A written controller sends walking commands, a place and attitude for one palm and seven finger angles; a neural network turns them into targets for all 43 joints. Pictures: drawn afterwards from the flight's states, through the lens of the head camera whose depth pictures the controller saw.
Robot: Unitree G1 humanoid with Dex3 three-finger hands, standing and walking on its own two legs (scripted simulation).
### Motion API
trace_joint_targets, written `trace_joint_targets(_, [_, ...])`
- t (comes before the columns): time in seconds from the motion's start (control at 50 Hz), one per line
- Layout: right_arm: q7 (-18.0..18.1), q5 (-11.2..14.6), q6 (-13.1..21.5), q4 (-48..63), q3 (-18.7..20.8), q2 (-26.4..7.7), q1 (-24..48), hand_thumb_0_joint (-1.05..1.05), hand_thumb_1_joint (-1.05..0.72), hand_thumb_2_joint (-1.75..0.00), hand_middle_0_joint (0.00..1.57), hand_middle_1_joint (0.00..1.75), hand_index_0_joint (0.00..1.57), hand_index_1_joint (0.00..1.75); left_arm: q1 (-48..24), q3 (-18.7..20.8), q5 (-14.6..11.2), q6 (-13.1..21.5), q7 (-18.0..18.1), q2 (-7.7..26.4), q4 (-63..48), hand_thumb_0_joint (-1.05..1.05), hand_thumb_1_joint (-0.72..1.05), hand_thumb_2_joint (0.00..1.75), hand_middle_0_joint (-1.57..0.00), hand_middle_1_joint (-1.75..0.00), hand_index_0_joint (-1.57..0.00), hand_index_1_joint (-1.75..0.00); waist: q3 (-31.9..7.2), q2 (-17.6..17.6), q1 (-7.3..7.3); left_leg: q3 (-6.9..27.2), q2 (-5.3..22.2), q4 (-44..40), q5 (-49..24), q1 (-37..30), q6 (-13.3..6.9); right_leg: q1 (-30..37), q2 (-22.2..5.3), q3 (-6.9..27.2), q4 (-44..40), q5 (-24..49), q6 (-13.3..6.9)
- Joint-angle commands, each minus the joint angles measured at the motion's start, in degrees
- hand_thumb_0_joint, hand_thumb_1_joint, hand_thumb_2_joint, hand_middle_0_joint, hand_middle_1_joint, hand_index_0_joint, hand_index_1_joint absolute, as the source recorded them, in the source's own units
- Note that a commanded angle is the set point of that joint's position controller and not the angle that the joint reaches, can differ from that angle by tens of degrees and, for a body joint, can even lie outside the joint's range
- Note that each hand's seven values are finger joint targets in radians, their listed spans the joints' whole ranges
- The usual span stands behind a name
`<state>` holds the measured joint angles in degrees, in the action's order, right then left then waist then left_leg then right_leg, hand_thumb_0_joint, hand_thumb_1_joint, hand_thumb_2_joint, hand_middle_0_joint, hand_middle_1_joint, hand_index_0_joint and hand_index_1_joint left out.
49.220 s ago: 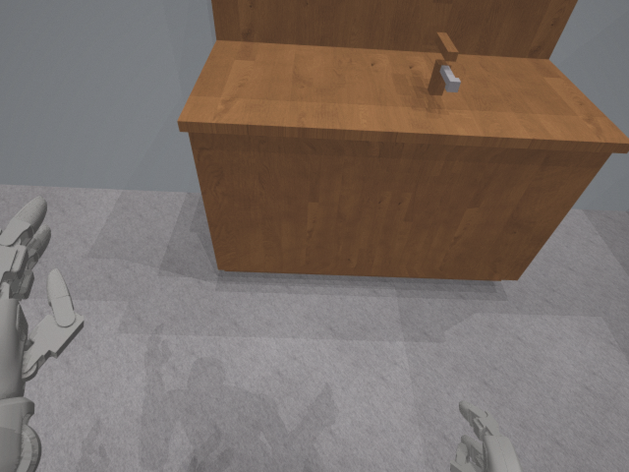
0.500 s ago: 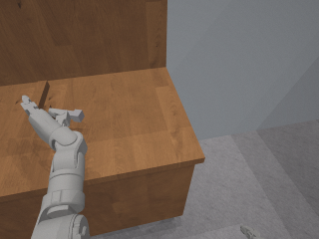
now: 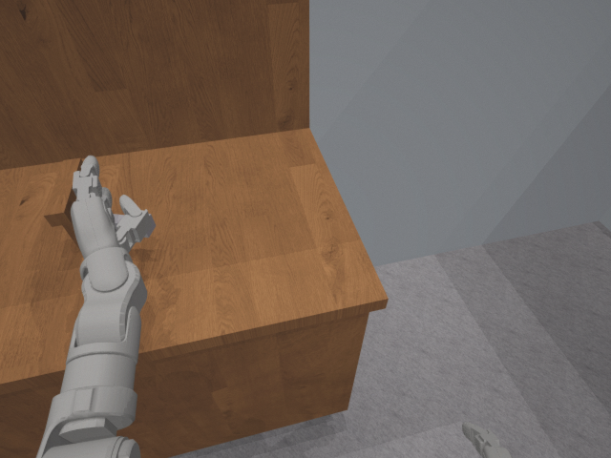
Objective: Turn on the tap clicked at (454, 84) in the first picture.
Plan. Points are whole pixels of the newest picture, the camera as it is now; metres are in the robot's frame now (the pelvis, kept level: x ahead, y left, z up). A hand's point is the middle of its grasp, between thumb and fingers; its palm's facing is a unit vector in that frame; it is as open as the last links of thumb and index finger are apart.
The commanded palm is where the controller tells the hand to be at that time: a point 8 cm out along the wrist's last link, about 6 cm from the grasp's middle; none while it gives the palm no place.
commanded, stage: draw the hand back beside the body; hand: left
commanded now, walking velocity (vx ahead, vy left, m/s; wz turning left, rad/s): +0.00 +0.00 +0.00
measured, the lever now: (142, 225) +0.45 +0.30 +0.04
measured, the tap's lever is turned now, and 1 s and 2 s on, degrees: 68 68 68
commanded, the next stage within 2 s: step back with the hand held close in 1.30 s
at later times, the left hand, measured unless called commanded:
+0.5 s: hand (104, 278) +0.27 +0.24 +0.15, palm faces +0.38 -0.90 -0.23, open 7.6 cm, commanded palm +0.22 +0.28 +0.15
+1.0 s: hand (68, 338) +0.19 +0.24 +0.16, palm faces +0.41 -0.85 -0.32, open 7.5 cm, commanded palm +0.14 +0.28 +0.17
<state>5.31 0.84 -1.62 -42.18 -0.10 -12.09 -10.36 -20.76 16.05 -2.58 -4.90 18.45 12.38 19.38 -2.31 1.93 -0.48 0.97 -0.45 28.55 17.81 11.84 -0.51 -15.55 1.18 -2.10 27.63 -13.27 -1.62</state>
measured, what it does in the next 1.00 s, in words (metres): stands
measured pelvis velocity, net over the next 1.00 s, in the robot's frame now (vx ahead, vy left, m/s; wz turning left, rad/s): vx -0.01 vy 0.00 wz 0.01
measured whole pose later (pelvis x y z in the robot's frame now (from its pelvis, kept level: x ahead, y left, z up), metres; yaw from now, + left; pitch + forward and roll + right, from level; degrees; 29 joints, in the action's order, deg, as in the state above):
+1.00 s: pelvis -0.01 +0.00 +0.01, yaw +1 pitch -5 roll +0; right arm 2.2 0.4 4.3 -37.5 0.5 -12.3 -10.3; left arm 23.2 14.6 -4.7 8.6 6.9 17.8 -19.1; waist 2.0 3.7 -3.0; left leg 1.4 -0.3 23.3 15.1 2.7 -0.3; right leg -6.0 1.3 -2.5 22.1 -10.7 -1.7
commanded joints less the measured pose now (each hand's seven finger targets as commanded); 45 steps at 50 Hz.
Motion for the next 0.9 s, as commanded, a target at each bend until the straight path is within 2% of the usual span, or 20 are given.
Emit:
trace_joint_targets(0.0, [1.41, 2.06, 2.1, 11.65, 1.91, -7.22, 5.24, 0.0, -0.9, -0.9, 0.2, 0.3, 0.2, 0.3, -6.09, 6.24, -6.31, 2.41, -10.58, 15.39, -17.63, 0.0, 0.9, 0.9, -0.16, -0.18, -0.16, -0.18, -15.92, -2.58, -3.67, -1.4, 0.25, -4.34, -23.93, -0.82, -0.45, 18.36, -0.68, 0.88, -1.77, 25.45, -0.42])
trace_joint_targets(0.02, [-0.39, 0.99, 3.15, 10.6, 2.53, -7.59, 1.71, 0.0, -0.9, -0.9, 0.2, 0.3, 0.2, 0.3, 2.82, 10.5, -2.65, 5.3, -8.97, 27.15, -14.61, 0.0, 0.9, 0.9, -0.16, -0.18, -0.16, -0.18, -11.58, -1.22, -2.82, -1.19, 0.51, -5.69, -23.01, -1.31, -0.97, 19.17, -2.45, 1.7, -2.53, 24.26, -0.22])
trace_joint_targets(0.04, [-1.35, 1.1, 3.44, 11.35, 2.39, -7.2, 2.22, 0.0, -0.9, -0.9, 0.2, 0.3, 0.2, 0.3, 6.19, 8.15, -2.78, 6.73, -9.42, 22.43, -15.01, 0.0, 0.9, 0.9, -0.16, -0.19, -0.16, -0.19, -8.98, -2.03, -2.81, -1.08, 0.63, -6.74, -23.25, -0.1, -0.58, 18.66, -2.15, 1.1, -2.9, 23.15, -0.3])
trace_joint_targets(0.06, [-1.79, 1.28, 3.63, 11.24, 2.62, -7.5, 2.91, 0.0, -0.9, -0.9, 0.2, 0.3, 0.2, 0.3, 8.39, 9.34, -3.15, 7.55, -9.83, 23.24, -16.16, 0.0, 0.9, 0.9, -0.16, -0.19, -0.16, -0.19, -7.07, 0.61, -3.19, -0.9, 0.67, -6.97, -22.53, -0.16, -0.28, 17.71, -2.01, 1.25, -3.67, 21.41, -0.5])
trace_joint_targets(0.08, [-2.09, 1.27, 4.1, 12.2, 2.45, -7.32, 3.41, 0.0, -0.9, -0.9, 0.2, 0.3, 0.2, 0.3, 6.0, 5.4, -3.03, 8.6, -10.55, 20.04, -20.34, 0.0, 0.9, 0.9, -0.16, -0.19, -0.16, -0.19, -5.93, 0.15, -2.11, -1.14, 0.92, -7.46, -22.73, -1.34, -0.29, 16.83, -1.89, 1.24, -4.11, 20.84, -0.35])
trace_joint_targets(0.1, [-2.37, 1.37, 4.8, 12.58, 2.68, -7.44, 3.73, 0.0, -0.9, -0.9, 0.2, 0.3, 0.2, 0.3, 4.32, 4.77, -3.05, 9.81, -10.75, 20.12, -24.25, 0.0, 0.9, 0.9, -0.16, -0.19, -0.16, -0.19, -6.2, 2.57, -1.78, -0.94, 1.13, -7.71, -22.79, -3.12, -0.14, 16.19, -1.72, 1.58, -4.98, 19.45, -0.42])
trace_joint_targets(0.16, [-2.48, 1.06, 6.96, 12.82, 3.07, -7.84, 4.69, 0.0, -0.9, -0.9, 0.2, 0.3, 0.2, 0.3, 0.63, 0.32, -2.79, 12.29, -10.86, 17.52, -31.86, 0.0, 0.9, 0.9, -0.17, -0.2, -0.17, -0.2, -5.0, 4.24, -0.15, -0.41, 1.45, -8.7, -20.47, -7.0, 0.1, 13.17, -0.99, 1.61, -7.0, 14.91, -0.22])
trace_joint_targets(0.24, [-2.06, 0.78, 8.57, 11.35, 3.0, -8.32, 4.79, 0.0, -0.9, -0.9, 0.2, 0.3, 0.2, 0.3, -2.29, -2.07, -1.82, 14.18, -9.69, 16.14, -30.55, 0.0, 0.9, 0.9, -0.17, -0.22, -0.17, -0.22, -2.54, 1.43, 1.15, 0.23, 0.93, -10.25, -11.22, -7.04, -0.25, 10.35, -0.66, 1.47, -8.46, 7.45, -0.17])
trace_joint_targets(0.28, [-1.8, 0.73, 8.75, 10.83, 2.75, -8.24, 5.22, 0.0, -0.9, -0.9, 0.2, 0.3, 0.2, 0.3, -1.86, -2.14, -1.37, 14.98, -9.42, 16.0, -30.38, 0.0, 0.9, 0.9, -0.17, -0.22, -0.17, -0.22, -2.06, 1.45, 1.22, 0.57, 0.51, -10.88, -7.5, -6.64, -0.4, 10.13, -0.81, 1.41, -8.83, 4.69, -0.2])
trace_joint_targets(0.3, [-1.79, 0.62, 8.61, 10.65, 2.71, -8.01, 5.36, 0.0, -0.9, -0.9, 0.2, 0.3, 0.2, 0.3, 1.12, -1.36, -1.47, 15.07, -9.3, 16.05, -28.84, 0.0, 0.9, 0.9, -0.18, -0.22, -0.18, -0.22, -1.94, -0.09, 0.66, 0.58, 0.42, -11.04, -6.9, -5.99, -0.52, 10.74, -0.78, 1.29, -8.98, 4.15, -0.21])
trace_joint_targets(0.36, [-1.92, 0.51, 8.1, 10.92, 2.59, -7.89, 6.18, 0.0, -0.9, -0.9, 0.2, 0.3, 0.2, 0.3, 7.62, 1.67, -1.58, 15.69, -9.59, 17.68, -27.87, 0.0, 0.9, 0.9, -0.18, -0.23, -0.18, -0.23, -2.74, 0.49, -0.81, 0.61, 0.24, -11.69, -6.64, -4.81, -0.39, 13.14, -1.0, 1.21, -9.27, 3.8, -0.47])
trace_joint_targets(0.4, [-2.25, 0.44, 7.79, 11.7, 2.32, -7.15, 6.48, 0.0, -0.9, -0.9, 0.2, 0.3, 0.2, 0.3, 10.61, 1.46, -1.79, 16.26, -10.14, 16.67, -30.16, 0.0, 0.9, 0.9, -0.18, -0.24, -0.18, -0.24, -3.97, 2.08, -1.28, 0.54, 0.35, -11.66, -8.68, -4.91, -0.15, 14.95, -1.13, 1.21, -8.86, 5.81, -0.67])
trace_joint_targets(0.46, [-2.71, 0.26, 7.41, 12.39, 2.48, -7.23, 6.65, 0.0, -0.9, -0.9, 0.2, 0.3, 0.2, 0.3, 16.94, 4.93, -2.24, 16.41, -10.71, 18.97, -32.85, 0.0, 0.9, 0.9, -0.18, -0.25, -0.18, -0.25, -4.42, 2.47, -2.3, 0.62, 0.7, -11.3, -13.45, -4.78, 0.18, 17.07, -1.0, 1.15, -8.61, 10.2, -0.89])
trace_joint_targets(0.48, [-2.86, 0.22, 7.22, 12.94, 2.32, -6.74, 6.66, 0.0, -0.9, -0.9, 0.2, 0.3, 0.2, 0.3, 17.81, 3.73, -2.38, 16.56, -11.08, 17.4, -34.78, 0.0, 0.9, 0.9, -0.18, -0.25, -0.18, -0.25, -4.35, 2.91, -2.2, 0.54, 0.81, -11.24, -14.46, -4.9, 0.29, 17.22, -1.15, 1.15, -8.29, 11.07, -0.89])
trace_joint_targets(0.54, [-3.03, 0.17, 6.91, 13.7, 2.5, -6.69, 7.16, 0.0, -0.9, -0.9, 0.2, 0.3, 0.2, 0.3, 21.15, 4.61, -2.79, 16.07, -11.55, 17.63, -36.46, 0.0, 0.9, 0.9, -0.19, -0.26, -0.19, -0.26, -2.28, -0.89, -2.27, 0.0, 0.99, -10.68, -15.04, -3.84, -0.22, 16.77, -1.18, 1.31, -8.61, 12.4, -0.62])
trace_joint_targets(0.6, [-2.94, 0.21, 6.89, 13.98, 2.42, -6.48, 7.62, 0.0, -0.9, -0.9, 0.2, 0.3, 0.2, 0.3, 20.88, 3.57, -2.62, 16.09, -11.73, 16.77, -38.82, 0.0, 0.9, 0.9, -0.19, -0.27, -0.19, -0.27, 0.12, 0.62, -1.77, 0.07, 1.02, -11.0, -12.32, -3.78, -0.24, 14.63, -1.21, 1.37, -9.38, 9.21, -0.51])
trace_joint_targets(0.68, [-2.7, 0.14, 7.88, 13.92, 2.51, -6.57, 7.84, 0.0, -0.9, -0.9, 0.2, 0.3, 0.2, 0.3, 22.02, 2.12, -2.16, 16.53, -11.47, 15.76, -43.91, 0.0, 0.9, 0.9, -0.19, -0.28, -0.19, -0.28, -1.06, 3.9, -1.44, 0.46, 1.0, -10.85, -11.43, -5.78, -0.11, 13.76, -1.23, 1.42, -9.56, 7.72, -0.52])
trace_joint_targets(0.76, [-2.53, -0.23, 8.75, 13.73, 2.72, -6.87, 7.9, 0.0, -0.9, -0.9, 0.2, 0.3, 0.2, 0.3, 26.62, 2.85, -1.96, 16.89, -10.86, 16.1, -47.17, 0.0, 0.9, 0.9, -0.2, -0.29, -0.2, -0.29, -2.11, 2.45, -1.84, 0.8, 0.75, -10.54, -12.21, -6.06, -0.19, 14.58, -1.3, 1.16, -9.31, 8.39, -0.51])
trace_joint_targets(0.82, [-2.51, -0.39, 8.89, 13.89, 2.82, -6.63, 8.0, 0.0, -0.9, -0.9, 0.2, 0.3, 0.2, 0.3, 31.53, 3.28, -2.07, 17.01, -10.74, 15.61, -47.77, 0.0, 0.9, 0.9, -0.2, -0.3, -0.2, -0.3, -1.58, -0.88, -2.26, 0.58, 0.8, -10.14, -12.2, -5.03, -0.47, 14.71, -1.46, 1.04, -9.02, 8.41, -0.3])
trace_joint_targets(0.88, [-2.5, -0.42, 8.82, 14.03, 2.81, -6.26, 8.03, 0.0, -0.9, -0.9, 0.2, 0.3, 0.2, 0.3, 35.62, 4.32, -2.16, 17.06, -10.85, 15.58, -49.22, 0.0, 0.9, 0.9, -0.2, -0.3, -0.2, -0.3, -0.59, 0.57, -2.49, 0.25, 0.76, -9.78, -11.99, -4.25, -0.58, 14.47, -1.77, 1.29, -9.01, 8.47, -0.27])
